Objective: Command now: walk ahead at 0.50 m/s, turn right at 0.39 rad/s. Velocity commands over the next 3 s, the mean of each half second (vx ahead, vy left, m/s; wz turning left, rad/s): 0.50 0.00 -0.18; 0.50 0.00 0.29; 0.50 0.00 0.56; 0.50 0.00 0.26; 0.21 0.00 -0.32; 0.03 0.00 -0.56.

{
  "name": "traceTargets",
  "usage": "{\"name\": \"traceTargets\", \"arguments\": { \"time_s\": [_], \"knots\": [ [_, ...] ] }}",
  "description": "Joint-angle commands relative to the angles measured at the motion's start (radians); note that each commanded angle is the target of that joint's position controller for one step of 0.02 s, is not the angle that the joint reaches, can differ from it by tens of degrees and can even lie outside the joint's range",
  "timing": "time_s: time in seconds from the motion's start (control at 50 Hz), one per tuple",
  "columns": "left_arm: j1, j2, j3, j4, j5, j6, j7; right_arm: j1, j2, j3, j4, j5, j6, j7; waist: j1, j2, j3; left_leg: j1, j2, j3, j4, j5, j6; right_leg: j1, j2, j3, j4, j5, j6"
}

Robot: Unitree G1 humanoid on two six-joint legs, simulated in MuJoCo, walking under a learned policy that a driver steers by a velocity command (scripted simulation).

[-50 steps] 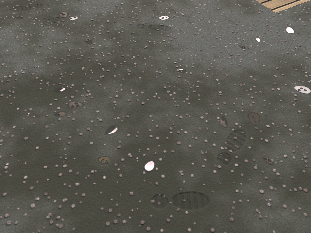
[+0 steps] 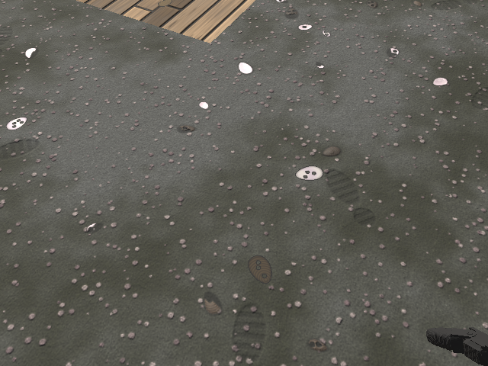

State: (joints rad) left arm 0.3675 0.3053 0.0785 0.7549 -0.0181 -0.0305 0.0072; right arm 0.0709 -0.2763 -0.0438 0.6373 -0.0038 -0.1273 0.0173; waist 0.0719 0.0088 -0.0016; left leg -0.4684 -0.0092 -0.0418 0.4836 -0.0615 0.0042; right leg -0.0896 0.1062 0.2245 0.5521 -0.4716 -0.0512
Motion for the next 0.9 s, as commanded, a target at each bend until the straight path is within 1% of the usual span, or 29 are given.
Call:
{"name": "traceTargets", "arguments": {
  "time_s": [0.02,0.04,0.06,0.08,0.1,0.12,0.14,0.18,0.26,0.36,0.42,0.44,0.46,0.48,0.5,0.52,0.54,0.56,0.58,0.6,0.62,0.64,0.66,0.68,0.74,0.76,0.8,0.84,0.9],
  "knots": [
    [0.131,-0.023,-0.022,-0.083,-0.016,-0.026,-0.003,0.347,-0.291,-0.096,0.032,-0.023,-0.005,-0.003,-0.102,0.326,-0.325,0.795,0.398,-0.645,-0.119,-0.266,0.278,-0.527,0.019,-0.060,0.602,-0.062,0.013],
    [0.108,0.076,-0.009,-0.062,-0.028,-0.030,0.000,0.353,-0.199,-0.078,0.028,0.006,-0.001,0.005,-0.135,0.241,-0.267,0.777,0.413,-0.775,-0.190,-0.524,0.274,-0.669,-0.045,-0.026,0.729,-0.090,0.022],
    [-0.018,0.132,0.006,-0.079,-0.022,-0.029,0.000,0.304,-0.140,-0.061,0.022,0.010,0.004,0.001,-0.162,0.133,-0.131,0.664,0.370,-0.625,-0.202,-0.509,0.230,-0.706,-0.080,-0.034,0.760,0.002,0.023],
    [-0.090,0.123,0.003,-0.099,-0.008,-0.028,0.002,0.252,-0.127,-0.052,0.015,-0.002,0.012,-0.001,-0.147,0.060,-0.069,0.555,0.325,-0.502,-0.209,-0.391,0.206,-0.685,-0.112,-0.072,0.740,0.067,0.024],
    [-0.138,0.107,0.003,-0.114,0.008,-0.033,-0.001,0.223,-0.107,-0.044,0.021,-0.007,0.017,-0.001,-0.134,0.037,-0.009,0.464,0.283,-0.411,-0.232,-0.278,0.203,-0.673,-0.138,-0.083,0.679,0.113,0.023],
    [-0.130,0.090,0.003,-0.118,0.006,-0.034,-0.007,0.208,-0.100,-0.038,0.025,-0.013,0.015,-0.004,-0.103,0.079,-0.001,0.405,0.261,-0.355,-0.251,-0.198,0.199,-0.624,-0.168,-0.090,0.631,0.147,0.023],
    [-0.115,0.075,0.000,-0.112,0.003,-0.032,-0.010,0.203,-0.088,-0.035,0.031,-0.009,0.013,-0.003,-0.091,0.095,0.000,0.375,0.238,-0.311,-0.271,-0.148,0.198,-0.589,-0.180,-0.107,0.588,0.158,0.027],
    [-0.115,0.044,-0.008,-0.107,0.005,-0.028,-0.013,0.213,-0.100,-0.037,0.048,0.004,0.009,-0.002,-0.081,0.096,-0.001,0.347,0.227,-0.245,-0.301,-0.075,0.212,-0.572,-0.189,-0.140,0.506,0.172,0.037],
    [-0.233,0.008,-0.028,-0.131,0.013,-0.035,-0.022,0.237,-0.155,-0.050,0.079,0.013,0.019,-0.008,-0.110,0.067,0.019,0.333,0.220,-0.139,-0.340,0.020,0.214,-0.557,-0.200,-0.173,0.249,0.352,0.053],
    [-0.372,0.015,-0.030,-0.160,0.001,-0.047,-0.038,0.313,-0.177,-0.051,0.130,0.027,0.036,-0.009,-0.158,0.068,0.045,0.362,0.223,-0.074,-0.323,0.045,0.188,-0.473,-0.163,-0.207,0.045,0.492,0.053],
    [-0.409,0.035,-0.024,-0.180,-0.002,-0.053,-0.049,0.330,-0.191,-0.055,0.154,0.032,0.052,-0.013,-0.149,0.077,0.060,0.437,0.261,-0.086,-0.284,0.085,0.169,-0.462,-0.152,-0.208,-0.017,0.424,0.019],
    [-0.391,0.046,-0.019,-0.178,-0.001,-0.055,-0.051,0.327,-0.199,-0.058,0.159,0.033,0.058,-0.015,-0.131,0.082,0.050,0.456,0.268,-0.084,-0.255,0.138,0.159,-0.424,-0.143,-0.217,-0.036,0.396,0.005],
    [-0.333,0.064,-0.009,-0.163,0.003,-0.057,-0.050,0.309,-0.207,-0.059,0.160,0.035,0.064,-0.018,-0.088,0.083,0.019,0.457,0.254,-0.061,-0.184,0.266,0.143,-0.328,-0.121,-0.240,-0.071,0.391,-0.014],
    [-0.213,0.101,0.013,-0.124,0.009,-0.056,-0.043,0.309,-0.192,-0.052,0.161,0.034,0.067,-0.021,-0.030,0.065,-0.058,0.428,0.210,-0.017,-0.039,0.399,0.119,-0.148,-0.097,-0.262,-0.093,0.395,-0.041],
    [-0.038,0.158,0.035,-0.086,0.016,-0.053,-0.033,0.299,-0.153,-0.033,0.143,0.019,0.066,-0.024,0.047,0.020,-0.186,0.282,0.163,0.028,0.204,0.298,0.079,0.123,-0.200,-0.155,-0.060,0.407,-0.093],
    [0.063,0.271,0.059,-0.068,0.028,-0.045,-0.026,0.389,-0.050,0.002,0.106,0.006,0.048,-0.021,0.028,-0.229,-0.320,-0.122,0.006,0.082,0.600,-0.167,0.001,0.486,-0.456,0.286,-0.107,0.280,-0.249],
    [0.088,0.197,0.040,-0.058,0.011,-0.041,-0.029,0.370,-0.095,-0.006,0.121,0.018,0.027,-0.019,0.048,-0.246,-0.361,-0.260,-0.011,-0.051,0.748,-0.514,0.001,0.490,-0.491,0.502,-0.231,0.134,-0.284],
    [0.017,0.149,0.021,-0.061,0.008,-0.042,-0.029,0.295,-0.164,-0.027,0.103,0.046,0.018,-0.011,0.038,-0.175,-0.201,-0.343,0.046,-0.064,0.801,-0.455,0.015,0.368,-0.467,0.358,-0.250,0.095,-0.235],
    [-0.048,0.114,0.009,-0.069,0.011,-0.043,-0.028,0.241,-0.161,-0.026,0.094,0.048,0.019,-0.011,0.013,-0.118,-0.119,-0.325,0.090,-0.042,0.767,-0.365,0.021,0.236,-0.426,0.228,-0.270,0.140,-0.200],
    [-0.106,0.074,-0.003,-0.069,0.016,-0.046,-0.033,0.208,-0.147,-0.028,0.097,0.031,0.028,-0.015,-0.014,-0.069,-0.042,-0.293,0.118,-0.033,0.709,-0.294,0.019,0.114,-0.373,0.130,-0.312,0.211,-0.168],
    [-0.140,0.066,-0.006,-0.068,0.026,-0.055,-0.034,0.233,-0.135,-0.031,0.098,0.028,0.040,-0.015,-0.053,-0.123,-0.026,-0.231,0.143,-0.048,0.673,-0.239,0.012,0.029,-0.362,0.072,-0.344,0.277,-0.165],
    [-0.148,0.047,-0.007,-0.062,0.027,-0.066,-0.038,0.249,-0.120,-0.030,0.115,0.026,0.052,-0.014,-0.061,-0.119,-0.009,-0.175,0.150,-0.055,0.661,-0.212,0.010,-0.031,-0.332,0.002,-0.360,0.396,-0.149],
    [-0.157,0.066,-0.001,-0.050,0.028,-0.074,-0.037,0.276,-0.094,-0.027,0.117,0.030,0.064,-0.013,-0.088,-0.135,-0.022,-0.162,0.143,-0.053,0.654,-0.181,-0.003,-0.051,-0.341,-0.032,-0.385,0.411,-0.163],
    [-0.161,0.072,0.004,-0.040,0.031,-0.082,-0.035,0.266,-0.091,-0.027,0.118,0.032,0.072,-0.017,-0.090,-0.103,-0.009,-0.169,0.147,-0.063,0.643,-0.153,-0.011,-0.074,-0.339,-0.065,-0.409,0.425,-0.166],
    [-0.130,0.072,0.006,-0.006,0.033,-0.090,-0.023,0.195,-0.087,-0.030,0.096,0.025,0.079,-0.019,-0.072,-0.053,0.030,-0.247,0.124,-0.094,0.527,-0.021,-0.021,-0.041,-0.326,-0.178,-0.419,0.570,-0.150],
    [-0.133,0.092,0.009,0.002,0.034,-0.088,-0.019,0.178,-0.072,-0.026,0.086,0.025,0.075,-0.015,-0.074,-0.071,0.028,-0.240,0.124,-0.087,0.456,0.045,-0.020,-0.036,-0.329,-0.204,-0.426,0.561,-0.143],
    [-0.129,0.099,0.009,0.012,0.031,-0.087,-0.012,0.114,-0.066,-0.022,0.070,0.024,0.069,-0.003,-0.048,-0.054,0.047,-0.212,0.113,-0.048,0.332,0.146,-0.012,-0.032,-0.313,-0.266,-0.441,0.566,-0.122],
    [-0.096,0.117,0.012,0.031,0.027,-0.081,-0.006,0.044,-0.044,-0.011,0.042,0.023,0.068,0.010,-0.018,-0.043,0.070,-0.207,0.108,-0.007,0.244,0.182,-0.001,0.006,-0.328,-0.301,-0.448,0.565,-0.116],
    [-0.037,0.130,0.017,0.066,0.016,-0.059,-0.001,-0.042,-0.040,-0.006,-0.008,0.024,0.068,0.030,0.014,-0.028,0.100,-0.264,0.100,0.023,0.162,0.138,0.024,0.134,-0.363,-0.334,-0.410,0.618,-0.107]
  ]
}}
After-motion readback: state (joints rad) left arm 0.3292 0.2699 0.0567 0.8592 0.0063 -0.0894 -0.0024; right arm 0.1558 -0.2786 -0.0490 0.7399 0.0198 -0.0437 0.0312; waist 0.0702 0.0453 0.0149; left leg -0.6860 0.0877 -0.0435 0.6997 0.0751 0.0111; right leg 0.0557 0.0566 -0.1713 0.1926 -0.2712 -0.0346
